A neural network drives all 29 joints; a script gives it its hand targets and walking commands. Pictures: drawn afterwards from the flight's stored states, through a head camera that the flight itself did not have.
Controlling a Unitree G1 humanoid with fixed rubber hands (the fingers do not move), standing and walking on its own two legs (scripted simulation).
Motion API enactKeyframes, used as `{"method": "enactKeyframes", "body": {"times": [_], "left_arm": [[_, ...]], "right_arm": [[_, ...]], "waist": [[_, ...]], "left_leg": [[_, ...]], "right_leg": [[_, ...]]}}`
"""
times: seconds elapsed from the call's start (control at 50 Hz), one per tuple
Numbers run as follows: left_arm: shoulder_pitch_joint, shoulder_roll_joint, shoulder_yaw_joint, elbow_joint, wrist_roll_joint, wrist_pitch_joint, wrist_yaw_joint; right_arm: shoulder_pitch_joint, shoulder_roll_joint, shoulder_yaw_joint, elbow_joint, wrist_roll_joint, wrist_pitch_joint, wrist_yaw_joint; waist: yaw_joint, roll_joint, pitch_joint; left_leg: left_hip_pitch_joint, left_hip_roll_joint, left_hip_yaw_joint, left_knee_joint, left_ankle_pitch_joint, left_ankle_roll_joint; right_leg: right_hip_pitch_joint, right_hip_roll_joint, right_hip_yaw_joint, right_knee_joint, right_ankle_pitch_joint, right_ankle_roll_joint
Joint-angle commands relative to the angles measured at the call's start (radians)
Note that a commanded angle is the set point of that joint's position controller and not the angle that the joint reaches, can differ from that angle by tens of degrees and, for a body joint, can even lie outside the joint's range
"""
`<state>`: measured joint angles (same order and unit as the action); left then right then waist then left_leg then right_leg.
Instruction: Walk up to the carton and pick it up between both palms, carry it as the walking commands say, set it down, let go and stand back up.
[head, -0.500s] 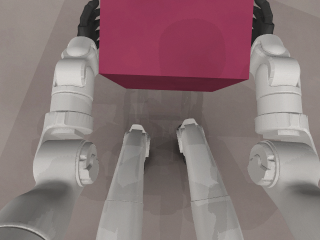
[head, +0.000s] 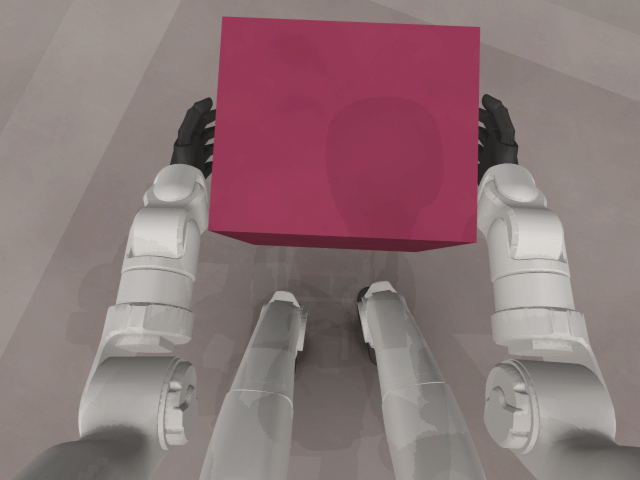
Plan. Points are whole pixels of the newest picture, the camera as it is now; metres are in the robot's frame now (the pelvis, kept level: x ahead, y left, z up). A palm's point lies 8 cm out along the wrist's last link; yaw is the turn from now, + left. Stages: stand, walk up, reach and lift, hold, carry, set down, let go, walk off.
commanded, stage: reach and lift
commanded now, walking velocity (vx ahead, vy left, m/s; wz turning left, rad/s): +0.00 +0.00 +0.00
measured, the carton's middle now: (341, 161) +0.44 -0.02 -0.12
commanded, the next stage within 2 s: none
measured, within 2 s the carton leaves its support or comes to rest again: neither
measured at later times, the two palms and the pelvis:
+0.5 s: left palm (158, 115) +0.44 +0.15 +0.04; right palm (553, 136) +0.41 -0.20 +0.04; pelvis +0.04 +0.01 +0.05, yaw -1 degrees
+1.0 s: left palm (121, 128) +0.41 +0.16 +0.09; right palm (592, 146) +0.38 -0.19 +0.09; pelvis +0.13 +0.00 +0.09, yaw +0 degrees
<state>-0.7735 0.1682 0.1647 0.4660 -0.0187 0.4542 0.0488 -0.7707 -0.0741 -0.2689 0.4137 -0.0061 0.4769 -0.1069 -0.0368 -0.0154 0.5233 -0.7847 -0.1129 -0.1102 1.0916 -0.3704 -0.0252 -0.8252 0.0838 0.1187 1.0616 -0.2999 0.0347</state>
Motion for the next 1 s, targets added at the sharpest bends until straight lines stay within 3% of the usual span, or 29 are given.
{"method": "enactKeyframes", "body": {"times": [0.0, 0.04, 0.06, 0.1, 0.14, 0.16, 0.18, 0.22, 0.26, 0.28, 0.3, 0.32, 0.34, 0.36, 0.42, 0.46, 0.5, 0.54, 0.64, 0.66, 0.68, 0.72, 0.76, 0.78, 0.8, 0.86, 0.88, 0.94, 0.98], "left_arm": [[-0.941, -1.097, -0.603, -0.259, -0.182, -0.086, -0.271], [-0.938, -1.191, -0.576, -0.139, -0.161, -0.070, -0.289], [-0.825, -1.188, -0.555, -0.074, -0.150, -0.088, -0.296], [-0.840, -1.227, -0.536, -0.032, -0.123, -0.085, -0.299], [-0.831, -1.246, -0.491, 0.038, -0.109, -0.096, -0.312], [-0.813, -1.241, -0.443, 0.080, -0.073, -0.089, -0.317], [-0.930, -1.236, -0.472, 0.000, -0.101, -0.096, -0.324], [-0.982, -1.241, -0.530, -0.122, -0.165, -0.093, -0.331], [-0.926, -1.194, -0.476, -0.114, -0.130, -0.098, -0.331], [-0.901, -1.237, -0.472, -0.010, -0.131, -0.084, -0.342], [-0.917, -1.177, -0.413, -0.036, -0.122, -0.106, -0.345], [-0.948, -1.186, -0.406, -0.024, -0.089, -0.101, -0.345], [-0.858, -1.176, -0.408, -0.019, -0.084, -0.105, -0.348], [-0.835, -1.253, -0.493, -0.055, -0.103, -0.101, -0.343], [-0.688, -1.300, -0.471, -0.123, -0.102, -0.085, -0.351], [-0.611, -1.306, -0.423, -0.022, -0.089, -0.072, -0.350], [-0.571, -1.283, -0.378, -0.006, -0.045, -0.060, -0.347], [-0.388, -1.268, -0.262, 0.157, 0.073, -0.015, -0.345], [-0.112, -1.243, -0.300, 0.130, 0.054, 0.040, -0.358], [-0.213, -1.213, -0.373, -0.023, 0.026, 0.041, -0.363], [-0.198, -1.196, -0.380, -0.001, 0.009, 0.056, -0.359], [-0.202, -1.225, -0.475, -0.141, -0.036, 0.062, -0.359], [-0.111, -1.227, -0.505, -0.143, -0.048, 0.090, -0.345], [-0.180, -1.202, -0.591, -0.320, -0.078, 0.069, -0.332], [-0.155, -1.267, -0.631, -0.303, -0.096, 0.099, -0.328], [-0.033, -1.293, -0.651, -0.302, -0.097, 0.108, -0.319], [-0.108, -1.260, -0.659, -0.398, -0.116, 0.107, -0.316], [-0.014, -1.229, -0.700, -0.465, -0.159, 0.097, -0.309], [-0.030, -1.168, -0.675, -0.470, -0.121, 0.133, -0.297]], "right_arm": [[-0.899, 1.018, 0.673, -0.198, 0.186, -0.074, 0.281], [-0.969, 0.991, 0.630, -0.209, 0.154, -0.088, 0.291], [-0.899, 1.038, 0.662, -0.154, 0.148, -0.090, 0.293], [-0.961, 1.047, 0.653, -0.152, 0.142, -0.092, 0.303], [-1.001, 1.085, 0.654, -0.167, 0.140, -0.090, 0.315], [-0.984, 1.077, 0.599, -0.084, 0.113, -0.085, 0.332], [-1.054, 1.067, 0.655, -0.140, 0.175, -0.087, 0.344], [-0.987, 1.134, 0.681, -0.155, 0.186, -0.072, 0.341], [-0.966, 1.200, 0.710, -0.156, 0.188, -0.053, 0.340], [-0.964, 1.153, 0.633, -0.103, 0.148, -0.051, 0.338], [-0.951, 1.196, 0.611, -0.062, 0.141, -0.044, 0.352], [-0.910, 1.212, 0.562, 0.030, 0.121, -0.042, 0.360], [-0.853, 1.245, 0.585, 0.041, 0.131, -0.037, 0.369], [-0.821, 1.210, 0.593, -0.013, 0.142, -0.056, 0.375], [-0.767, 1.270, 0.700, -0.156, 0.180, -0.038, 0.373], [-0.652, 1.208, 0.581, -0.049, 0.147, -0.026, 0.361], [-0.606, 1.246, 0.570, 0.001, 0.130, -0.019, 0.384], [-0.369, 1.218, 0.409, 0.201, 0.025, 0.020, 0.386], [-0.217, 1.210, 0.464, 0.057, 0.022, 0.060, 0.378], [-0.151, 1.239, 0.471, 0.059, 0.047, 0.071, 0.372], [-0.146, 1.239, 0.495, 0.045, 0.053, 0.091, 0.360], [-0.070, 1.234, 0.531, -0.033, 0.057, 0.105, 0.350], [-0.087, 1.198, 0.604, -0.157, 0.088, 0.108, 0.338], [-0.093, 1.228, 0.642, -0.201, 0.132, 0.113, 0.343], [-0.068, 1.182, 0.639, -0.244, 0.117, 0.119, 0.333], [-0.117, 1.156, 0.739, -0.424, 0.137, 0.123, 0.311], [-0.143, 1.141, 0.769, -0.465, 0.171, 0.128, 0.312], [-0.152, 1.173, 0.856, -0.573, 0.196, 0.144, 0.302], [-0.059, 1.106, 0.785, -0.479, 0.147, 0.181, 0.296]], "waist": [[-0.034, 0.085, -1.985], [-0.080, 0.122, -1.859], [-0.045, 0.077, -1.862], [-0.044, 0.075, -1.842], [-0.047, -0.019, -1.878], [-0.055, -0.010, -1.755], [-0.004, 0.093, -1.832], [-0.069, -0.010, -1.965], [0.004, -0.039, -1.932], [-0.037, -0.065, -1.795], [0.011, -0.136, -1.778], [-0.006, -0.074, -1.674], [0.035, -0.075, -1.659], [-0.014, -0.001, -1.781], [0.046, -0.045, -1.864], [-0.017, 0.006, -1.596], [0.055, 0.009, -1.420], [0.029, 0.061, -0.990], [0.015, 0.007, -0.877], [0.024, 0.064, -0.920], [-0.003, 0.003, -0.879], [-0.033, 0.045, -0.937], [-0.005, 0.046, -0.885], [-0.018, 0.054, -0.982], [-0.053, 0.089, -0.936], [-0.038, 0.016, -1.017], [-0.020, 0.068, -1.035], [0.028, -0.053, -1.155], [-0.008, -0.046, -1.076]], "left_leg": [[0.383, -0.004, 0.011, -0.270, 0.046, 0.024], [0.314, -0.010, 0.025, -0.305, -0.020, 0.013], [0.321, 0.001, 0.024, -0.298, -0.020, 0.027], [0.366, -0.003, 0.006, -0.354, -0.014, 0.034], [0.406, 0.003, 0.020, -0.337, -0.025, 0.046], [0.366, 0.017, -0.002, -0.359, -0.112, 0.039], [0.389, 0.005, 0.026, -0.373, -0.079, 0.031], [0.487, 0.012, 0.010, -0.384, -0.024, 0.052], [0.465, 0.002, 0.028, -0.391, 0.033, 0.063], [0.440, 0.019, 0.002, -0.424, -0.013, 0.067], [0.425, 0.025, 0.014, -0.410, -0.030, 0.071], [0.383, 0.030, 0.005, -0.428, -0.106, 0.060], [0.430, 0.033, 0.039, -0.443, 0.001, 0.062], [0.488, 0.034, 0.025, -0.428, 0.074, 0.029], [0.562, 0.020, 0.031, -0.445, 0.356, 0.050], [0.519, 0.031, 0.026, -0.467, 0.369, 0.058], [0.493, 0.040, 0.017, -0.516, 0.265, 0.080], [0.406, 0.041, 0.020, -0.563, 0.136, 0.065], [0.518, 0.041, 0.023, -0.614, 0.279, 0.070], [0.539, 0.044, 0.027, -0.611, 0.316, 0.059], [0.584, 0.056, -0.008, -0.616, 0.370, 0.084], [0.595, 0.047, -0.012, -0.639, 0.481, 0.055], [0.637, 0.037, -0.006, -0.652, 0.518, 0.066], [0.687, 0.042, -0.008, -0.646, 0.645, 0.050], [0.725, 0.043, -0.027, -0.634, 0.701, 0.041], [0.723, 0.031, -0.041, -0.641, 0.741, 0.043], [0.723, 0.025, -0.026, -0.663, 0.696, 0.044], [0.795, 0.012, -0.012, -0.649, 0.720, 0.048], [0.792, 0.023, -0.014, -0.681, 0.707, 0.043]], "right_leg": [[0.544, 0.023, -0.074, -0.184, 0.063, -0.025], [0.571, 0.009, -0.064, -0.237, 0.008, -0.039], [0.594, 0.007, -0.054, -0.242, -0.003, -0.041], [0.586, 0.009, -0.091, -0.248, 0.001, -0.023], [0.578, 0.022, -0.101, -0.271, -0.036, -0.017], [0.496, 0.002, -0.085, -0.300, -0.128, -0.021], [0.594, -0.008, -0.094, -0.283, -0.070, -0.024], [0.654, 0.004, -0.079, -0.310, -0.052, -0.015], [0.706, -0.002, -0.053, -0.356, -0.037, -0.003], [0.605, 0.001, -0.082, -0.352, -0.054, -0.006], [0.599, 0.005, -0.068, -0.368, -0.108, 0.001], [0.581, -0.008, -0.068, -0.361, -0.150, -0.002], [0.631, -0.012, -0.050, -0.412, -0.082, -0.005], [0.641, -0.002, -0.084, -0.378, 0.050, -0.011], [0.814, 0.012, -0.071, -0.399, 0.314, -0.005], [0.698, 0.002, -0.068, -0.419, 0.326, -0.011], [0.677, -0.005, -0.045, -0.452, 0.222, -0.016], [0.548, -0.009, -0.051, -0.509, 0.095, -0.025], [0.633, -0.004, -0.033, -0.587, 0.249, -0.021], [0.697, -0.012, -0.011, -0.591, 0.318, -0.028], [0.658, -0.019, -0.009, -0.592, 0.351, -0.014], [0.801, -0.020, -0.001, -0.607, 0.533, -0.020], [0.802, -0.028, 0.009, -0.618, 0.575, -0.011], [0.853, -0.018, 0.015, -0.613, 0.690, -0.002], [0.791, -0.012, 0.005, -0.619, 0.669, -0.011], [0.925, -0.011, 0.007, -0.618, 0.777, 0.000], [0.946, -0.028, 0.019, -0.621, 0.760, -0.004], [0.999, -0.016, 0.015, -0.610, 0.853, 0.025], [0.956, -0.008, -0.010, -0.631, 0.771, 0.023]]}}
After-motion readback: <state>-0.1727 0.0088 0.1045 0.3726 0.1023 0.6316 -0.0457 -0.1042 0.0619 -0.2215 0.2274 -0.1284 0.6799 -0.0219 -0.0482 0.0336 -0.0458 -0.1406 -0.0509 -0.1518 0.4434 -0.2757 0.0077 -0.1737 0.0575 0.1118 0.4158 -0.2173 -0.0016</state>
